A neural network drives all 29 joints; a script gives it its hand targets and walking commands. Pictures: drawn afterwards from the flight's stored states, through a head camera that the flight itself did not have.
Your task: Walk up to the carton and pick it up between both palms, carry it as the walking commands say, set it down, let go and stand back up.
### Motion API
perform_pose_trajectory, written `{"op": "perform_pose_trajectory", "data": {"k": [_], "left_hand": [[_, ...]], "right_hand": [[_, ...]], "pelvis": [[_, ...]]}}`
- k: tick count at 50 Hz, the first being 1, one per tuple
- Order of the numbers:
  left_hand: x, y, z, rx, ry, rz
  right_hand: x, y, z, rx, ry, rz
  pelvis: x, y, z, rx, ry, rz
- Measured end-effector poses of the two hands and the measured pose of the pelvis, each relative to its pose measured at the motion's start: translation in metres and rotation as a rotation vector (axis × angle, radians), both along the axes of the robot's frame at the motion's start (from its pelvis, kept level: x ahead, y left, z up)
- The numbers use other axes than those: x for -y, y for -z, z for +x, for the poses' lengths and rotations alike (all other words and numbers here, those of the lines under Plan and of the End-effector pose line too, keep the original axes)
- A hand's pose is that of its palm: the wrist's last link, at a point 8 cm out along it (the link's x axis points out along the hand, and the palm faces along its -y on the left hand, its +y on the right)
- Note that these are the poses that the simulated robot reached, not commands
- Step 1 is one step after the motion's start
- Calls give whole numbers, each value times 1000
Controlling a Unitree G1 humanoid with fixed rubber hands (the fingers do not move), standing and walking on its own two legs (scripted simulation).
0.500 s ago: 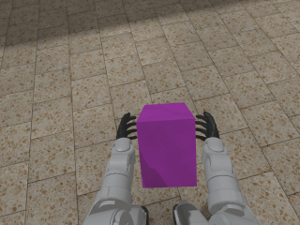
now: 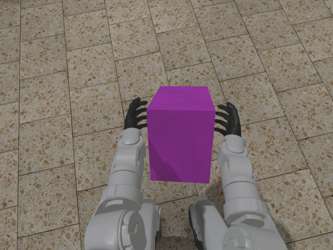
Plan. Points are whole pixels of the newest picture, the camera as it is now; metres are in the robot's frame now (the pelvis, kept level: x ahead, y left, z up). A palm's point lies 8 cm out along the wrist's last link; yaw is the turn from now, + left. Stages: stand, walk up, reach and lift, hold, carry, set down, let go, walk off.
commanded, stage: set down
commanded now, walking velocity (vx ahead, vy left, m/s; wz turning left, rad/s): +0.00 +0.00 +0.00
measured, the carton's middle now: (181, 128) +0.44 -0.03 -0.19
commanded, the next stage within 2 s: none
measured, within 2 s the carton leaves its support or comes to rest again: neither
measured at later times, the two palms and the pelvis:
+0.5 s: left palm (140, 127) +0.43 +0.09 -0.15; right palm (223, 134) +0.40 -0.15 -0.14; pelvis -0.02 +0.02 -0.08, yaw +0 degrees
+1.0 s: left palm (147, 127) +0.47 +0.08 -0.23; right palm (219, 135) +0.42 -0.16 -0.23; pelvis -0.03 +0.01 -0.14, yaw +0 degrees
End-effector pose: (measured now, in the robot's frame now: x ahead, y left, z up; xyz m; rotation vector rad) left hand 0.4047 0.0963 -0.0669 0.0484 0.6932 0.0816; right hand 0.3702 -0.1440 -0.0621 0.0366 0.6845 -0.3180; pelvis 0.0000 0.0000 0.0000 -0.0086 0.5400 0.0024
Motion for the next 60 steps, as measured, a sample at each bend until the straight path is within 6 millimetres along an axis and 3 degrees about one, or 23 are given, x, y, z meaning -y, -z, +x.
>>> {"op": "perform_pose_trajectory", "data": {"k": [26,60], "left_hand": [[7,84,31,14,-4,-9],[17,200,73,-6,33,13]], "right_hand": [[5,86,27,2,27,1],[16,204,61,-30,16,0]], "pelvis": [[-25,80,-19,-142,-8,-17],[-10,168,-40,-241,-1,-5]]}}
